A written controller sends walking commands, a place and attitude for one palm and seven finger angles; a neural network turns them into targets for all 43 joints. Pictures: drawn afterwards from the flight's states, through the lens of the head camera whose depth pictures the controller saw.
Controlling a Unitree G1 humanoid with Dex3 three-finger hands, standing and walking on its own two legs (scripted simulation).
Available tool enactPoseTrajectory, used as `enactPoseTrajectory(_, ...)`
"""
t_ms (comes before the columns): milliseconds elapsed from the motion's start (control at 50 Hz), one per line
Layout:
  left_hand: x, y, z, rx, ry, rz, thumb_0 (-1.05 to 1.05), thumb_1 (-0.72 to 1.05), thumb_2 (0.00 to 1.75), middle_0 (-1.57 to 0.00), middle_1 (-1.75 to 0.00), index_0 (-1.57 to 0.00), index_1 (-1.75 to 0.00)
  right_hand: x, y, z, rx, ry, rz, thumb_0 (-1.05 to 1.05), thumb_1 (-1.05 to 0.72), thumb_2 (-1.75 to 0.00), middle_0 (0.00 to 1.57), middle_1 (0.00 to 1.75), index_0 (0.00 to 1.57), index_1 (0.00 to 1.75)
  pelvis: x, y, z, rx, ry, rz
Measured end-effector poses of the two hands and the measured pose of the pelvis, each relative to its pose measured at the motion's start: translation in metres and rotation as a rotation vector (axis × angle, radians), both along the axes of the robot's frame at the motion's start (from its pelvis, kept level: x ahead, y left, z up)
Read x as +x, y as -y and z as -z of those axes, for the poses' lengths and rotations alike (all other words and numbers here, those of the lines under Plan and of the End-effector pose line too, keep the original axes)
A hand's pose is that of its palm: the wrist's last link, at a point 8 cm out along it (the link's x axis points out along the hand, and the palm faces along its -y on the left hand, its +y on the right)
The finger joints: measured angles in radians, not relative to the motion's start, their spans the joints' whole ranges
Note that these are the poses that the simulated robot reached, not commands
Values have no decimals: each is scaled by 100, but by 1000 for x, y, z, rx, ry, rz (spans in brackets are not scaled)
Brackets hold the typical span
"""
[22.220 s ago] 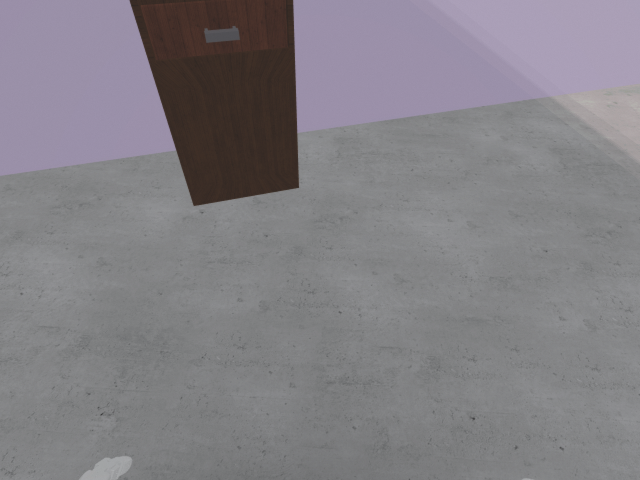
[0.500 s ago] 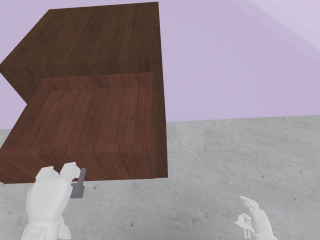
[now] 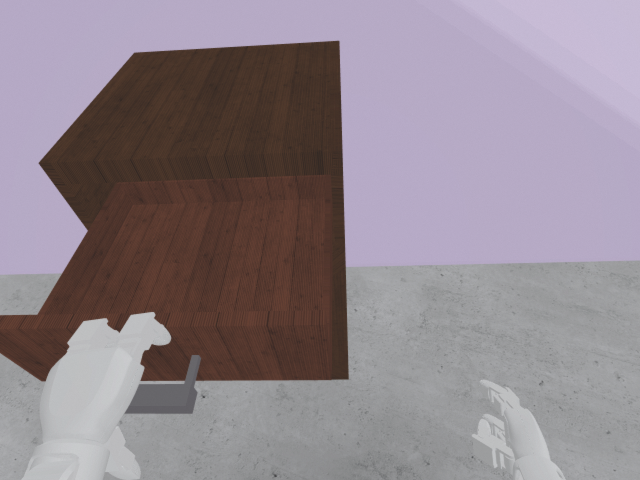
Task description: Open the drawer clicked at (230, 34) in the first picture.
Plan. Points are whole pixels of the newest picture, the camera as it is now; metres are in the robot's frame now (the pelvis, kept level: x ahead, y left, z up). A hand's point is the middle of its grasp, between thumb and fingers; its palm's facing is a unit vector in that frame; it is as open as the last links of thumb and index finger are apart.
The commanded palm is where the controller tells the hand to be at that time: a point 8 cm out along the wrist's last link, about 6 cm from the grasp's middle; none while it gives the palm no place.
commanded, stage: lift the hand off the handle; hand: left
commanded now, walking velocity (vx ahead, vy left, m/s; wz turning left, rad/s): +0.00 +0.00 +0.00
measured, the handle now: (156, 380) +0.22 +0.26 -0.01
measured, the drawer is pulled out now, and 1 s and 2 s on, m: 0.28 0.28 0.28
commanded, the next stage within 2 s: draw the hand back to the body in 0.68 s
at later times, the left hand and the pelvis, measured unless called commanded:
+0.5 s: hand (98, 372) +0.18 +0.25 +0.13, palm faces +0.10 -0.13 -0.99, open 13.8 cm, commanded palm +0.14 +0.25 +0.19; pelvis +0.02 +0.01 +0.01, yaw +0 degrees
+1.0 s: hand (83, 374) +0.17 +0.25 +0.14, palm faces +0.11 -0.08 -0.99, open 13.8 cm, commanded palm +0.14 +0.25 +0.20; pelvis +0.00 +0.00 +0.02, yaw +0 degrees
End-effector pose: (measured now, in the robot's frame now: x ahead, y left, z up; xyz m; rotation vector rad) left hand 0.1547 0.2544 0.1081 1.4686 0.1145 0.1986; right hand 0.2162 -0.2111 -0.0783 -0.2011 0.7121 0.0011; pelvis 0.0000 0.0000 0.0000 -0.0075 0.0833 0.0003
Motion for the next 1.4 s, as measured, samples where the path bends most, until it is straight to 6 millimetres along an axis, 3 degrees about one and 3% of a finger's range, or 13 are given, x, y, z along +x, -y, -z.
enactPoseTrajectory(240,3,-2,-37,-12,33,-6,0,-49,30,-32,-120,-35,-121,12,-30,-6,62,-11,-59,2,-90,-89,20,30,20,30,11,-8,-9,-8,27,1)
enactPoseTrajectory(640,-10,-1,-91,8,77,33,0,-49,30,-32,-120,-32,-120,18,-29,-26,62,22,-77,2,-91,-89,20,30,20,30,11,-12,-16,-15,76,-2)
enactPoseTrajectory(740,-12,-7,-85,-32,36,-9,0,-49,30,-32,-120,-32,-120,14,-29,-27,74,22,-77,2,-91,-89,20,30,20,30,7,-10,-18,-13,86,-6)
enactPoseTrajectory(840,-17,1,-77,-48,-5,18,0,-49,30,-32,-120,-32,-120,8,-28,-27,55,21,-90,2,-91,-89,20,30,20,30,3,-8,-18,-13,88,-7)
enactPoseTrajectory(940,-16,8,-82,-8,29,73,0,-49,30,-33,-120,-33,-120,2,-25,-24,44,10,-92,2,-91,-89,20,30,20,30,0,-5,-18,-13,93,-8)
enactPoseTrajectory(1100,-14,-4,-89,7,38,24,0,-49,30,-32,-120,-32,-120,-4,-19,-19,69,-4,-62,2,-90,-89,20,30,20,30,-2,-1,-18,-9,97,-8)
enactPoseTrajectory(1260,-17,2,-82,-1,-9,55,0,-49,30,-32,-120,-32,-120,-4,-10,-20,34,1,-58,2,-91,-89,20,30,20,30,-1,1,-18,-9,91,-9)
enactPoseTrajectory(1400,-22,-2,-90,23,38,61,0,-49,30,-32,-120,-33,-120,0,-6,-21,28,9,-47,2,-91,-89,20,30,20,30,0,1,-17,-12,87,-10)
